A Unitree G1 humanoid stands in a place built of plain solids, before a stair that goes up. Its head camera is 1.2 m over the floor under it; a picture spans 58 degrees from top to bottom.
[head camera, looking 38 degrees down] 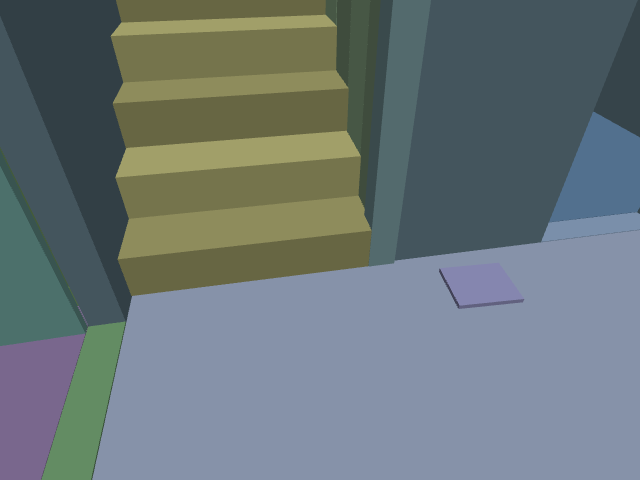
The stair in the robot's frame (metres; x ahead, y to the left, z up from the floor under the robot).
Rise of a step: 0.19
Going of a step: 0.26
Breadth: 0.96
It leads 11 degrees to the left of straight ahead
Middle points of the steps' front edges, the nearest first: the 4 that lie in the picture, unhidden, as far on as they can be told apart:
1.27 0.25 0.19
1.52 0.30 0.38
1.77 0.35 0.57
2.02 0.40 0.76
